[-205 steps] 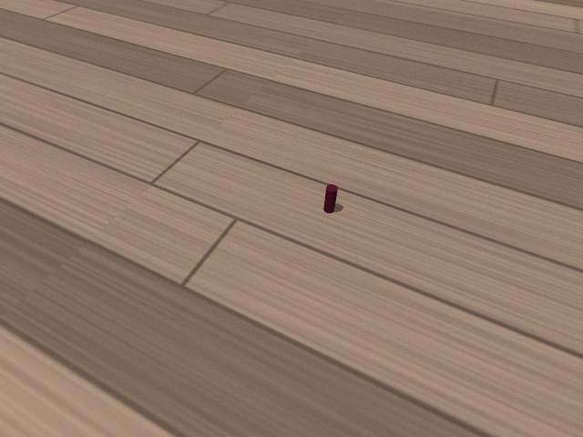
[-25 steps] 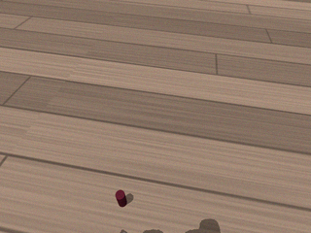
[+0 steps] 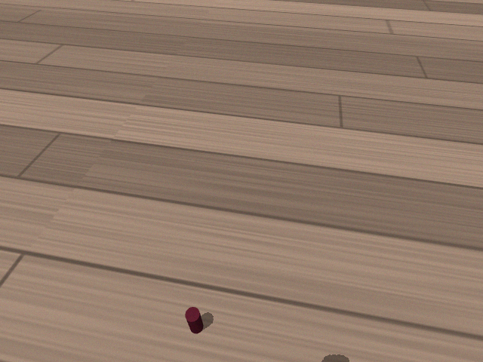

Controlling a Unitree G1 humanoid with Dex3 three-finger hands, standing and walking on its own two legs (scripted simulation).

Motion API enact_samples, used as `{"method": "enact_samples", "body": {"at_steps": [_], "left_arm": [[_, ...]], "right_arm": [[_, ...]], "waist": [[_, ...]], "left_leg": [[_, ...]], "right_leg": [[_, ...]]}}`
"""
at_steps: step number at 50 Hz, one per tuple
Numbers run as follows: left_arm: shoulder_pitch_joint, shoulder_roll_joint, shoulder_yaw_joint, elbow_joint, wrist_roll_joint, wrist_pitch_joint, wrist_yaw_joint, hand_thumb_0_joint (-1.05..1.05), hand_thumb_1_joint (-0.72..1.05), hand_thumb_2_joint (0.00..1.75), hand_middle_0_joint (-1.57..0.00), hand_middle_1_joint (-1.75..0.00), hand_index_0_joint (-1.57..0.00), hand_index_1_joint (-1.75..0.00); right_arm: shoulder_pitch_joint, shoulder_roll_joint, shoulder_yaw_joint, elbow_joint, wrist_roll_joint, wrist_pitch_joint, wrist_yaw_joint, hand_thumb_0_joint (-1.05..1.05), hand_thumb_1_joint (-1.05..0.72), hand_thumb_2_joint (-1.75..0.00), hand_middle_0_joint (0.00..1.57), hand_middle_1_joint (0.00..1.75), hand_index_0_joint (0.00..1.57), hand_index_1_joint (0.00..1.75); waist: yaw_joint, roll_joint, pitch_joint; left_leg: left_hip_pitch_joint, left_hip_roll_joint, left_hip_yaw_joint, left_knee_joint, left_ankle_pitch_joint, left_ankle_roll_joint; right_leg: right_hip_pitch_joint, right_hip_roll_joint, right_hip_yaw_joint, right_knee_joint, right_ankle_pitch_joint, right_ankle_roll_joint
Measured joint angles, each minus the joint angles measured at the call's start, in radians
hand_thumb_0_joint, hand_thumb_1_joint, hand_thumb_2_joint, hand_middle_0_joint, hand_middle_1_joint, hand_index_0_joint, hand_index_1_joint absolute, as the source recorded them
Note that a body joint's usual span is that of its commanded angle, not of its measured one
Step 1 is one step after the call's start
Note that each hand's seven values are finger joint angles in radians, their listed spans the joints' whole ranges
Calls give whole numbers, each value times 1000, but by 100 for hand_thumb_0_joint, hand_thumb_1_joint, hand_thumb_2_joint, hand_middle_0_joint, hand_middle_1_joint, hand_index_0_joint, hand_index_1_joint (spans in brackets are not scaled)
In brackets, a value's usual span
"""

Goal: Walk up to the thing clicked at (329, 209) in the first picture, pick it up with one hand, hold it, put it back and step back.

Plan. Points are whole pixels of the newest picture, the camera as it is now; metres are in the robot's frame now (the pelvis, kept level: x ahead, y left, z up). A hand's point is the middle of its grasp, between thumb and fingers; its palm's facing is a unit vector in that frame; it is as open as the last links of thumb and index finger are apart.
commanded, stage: walk up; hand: left
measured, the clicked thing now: (194, 320) +0.41 +0.20 -0.70
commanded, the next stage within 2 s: none
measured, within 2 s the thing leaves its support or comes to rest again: neither
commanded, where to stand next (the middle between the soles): +0.06 +0.00 m, yaw -1 degrees
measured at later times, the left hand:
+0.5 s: hand out of the picture +0.11 +0.25 -0.15, palm faces -0.03 -0.95 -0.32, open 7.4 cm
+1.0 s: hand out of the picture +0.08 +0.27 -0.16, palm faces +0.00 -0.93 -0.37, open 7.4 cm
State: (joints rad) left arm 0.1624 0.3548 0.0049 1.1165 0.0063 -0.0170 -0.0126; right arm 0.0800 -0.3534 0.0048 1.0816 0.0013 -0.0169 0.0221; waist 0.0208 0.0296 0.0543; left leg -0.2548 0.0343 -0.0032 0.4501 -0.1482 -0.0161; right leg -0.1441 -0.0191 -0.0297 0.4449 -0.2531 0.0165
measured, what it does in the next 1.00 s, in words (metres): stands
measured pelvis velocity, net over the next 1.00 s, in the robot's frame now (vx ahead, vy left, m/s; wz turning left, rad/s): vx -0.01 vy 0.00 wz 0.01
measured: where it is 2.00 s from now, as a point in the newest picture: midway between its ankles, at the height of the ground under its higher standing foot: outside the picture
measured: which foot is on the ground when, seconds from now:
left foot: down 0.00-1.00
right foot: down 0.00-1.00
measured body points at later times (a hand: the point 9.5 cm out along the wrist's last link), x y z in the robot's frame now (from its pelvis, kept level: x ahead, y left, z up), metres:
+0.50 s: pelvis +0.02 +0.01 +0.01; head +0.03 +0.01 +0.46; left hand +0.11 +0.30 -0.13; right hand +0.09 -0.30 -0.12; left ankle +0.06 +0.13 -0.74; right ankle +0.00 -0.13 -0.74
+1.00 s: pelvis -0.01 +0.00 +0.00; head +0.05 +0.00 +0.44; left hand +0.09 +0.32 -0.13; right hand +0.10 -0.31 -0.13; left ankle +0.06 +0.13 -0.74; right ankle +0.00 -0.13 -0.74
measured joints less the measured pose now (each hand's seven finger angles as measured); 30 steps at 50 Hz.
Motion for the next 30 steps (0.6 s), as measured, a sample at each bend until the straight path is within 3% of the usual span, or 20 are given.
{"method": "enact_samples", "body": {"at_steps": [20, 30], "left_arm": [[-92, -7, 3, 20, -4, 8, 6, 1, 90, 90, -20, -30, -21, -30], [-83, -9, 4, 38, 0, 11, 6, 0, 90, 90, -20, -30, -21, -30]], "right_arm": [[7, 4, -10, 85, -6, 1, -13, 1, -91, -90, 20, 30, 20, 30], [2, 10, -12, 87, -6, -2, -14, 1, -91, -90, 20, 30, 20, 30]], "waist": [[-33, -41, -4], [-32, -36, -9]], "left_leg": [[62, -11, 12, -99, 28, 6], [73, -16, 14, -115, 29, 9]], "right_leg": [[66, -10, 7, -115, 40, 10], [76, -16, 9, -128, 41, 14]]}}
